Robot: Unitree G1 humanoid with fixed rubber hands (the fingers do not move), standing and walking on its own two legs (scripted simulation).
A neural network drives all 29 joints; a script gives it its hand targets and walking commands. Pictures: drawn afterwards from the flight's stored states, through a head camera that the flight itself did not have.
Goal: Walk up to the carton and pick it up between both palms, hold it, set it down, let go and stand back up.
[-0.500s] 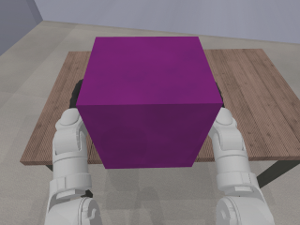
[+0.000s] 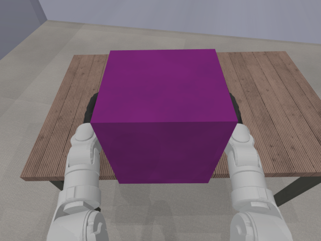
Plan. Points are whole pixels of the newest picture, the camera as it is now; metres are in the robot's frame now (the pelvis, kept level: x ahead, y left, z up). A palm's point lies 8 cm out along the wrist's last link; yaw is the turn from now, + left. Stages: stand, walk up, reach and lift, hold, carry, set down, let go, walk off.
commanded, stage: set down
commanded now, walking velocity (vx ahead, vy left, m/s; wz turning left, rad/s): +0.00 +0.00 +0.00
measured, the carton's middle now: (163, 122) +0.41 -0.04 +0.06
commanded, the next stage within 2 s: none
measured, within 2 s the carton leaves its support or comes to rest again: rests again in 0.72 s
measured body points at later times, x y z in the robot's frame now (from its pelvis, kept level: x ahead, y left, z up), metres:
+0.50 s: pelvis -0.01 +0.00 +0.00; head +0.03 +0.00 +0.45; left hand +0.42 +0.15 +0.08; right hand +0.39 -0.20 +0.08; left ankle -0.03 +0.11 -0.75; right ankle -0.05 -0.13 -0.75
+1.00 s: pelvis +0.00 +0.00 +0.00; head +0.05 -0.01 +0.45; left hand +0.43 +0.14 +0.06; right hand +0.39 -0.21 +0.05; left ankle -0.03 +0.11 -0.75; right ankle -0.05 -0.13 -0.75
